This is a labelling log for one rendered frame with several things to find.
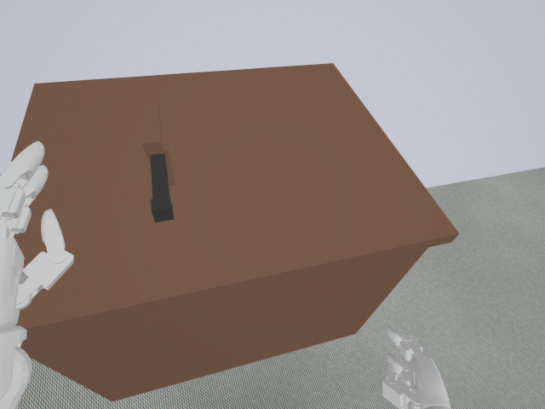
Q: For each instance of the robot left hand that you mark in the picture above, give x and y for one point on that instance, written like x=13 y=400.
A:
x=21 y=182

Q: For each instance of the counter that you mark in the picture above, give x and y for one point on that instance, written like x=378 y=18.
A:
x=294 y=218

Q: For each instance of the left robot forearm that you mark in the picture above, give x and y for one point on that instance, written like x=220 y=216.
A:
x=15 y=366

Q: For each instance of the tap lever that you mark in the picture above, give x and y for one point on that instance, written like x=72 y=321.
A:
x=162 y=209

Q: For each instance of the robot right hand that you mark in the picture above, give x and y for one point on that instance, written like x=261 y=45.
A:
x=421 y=385

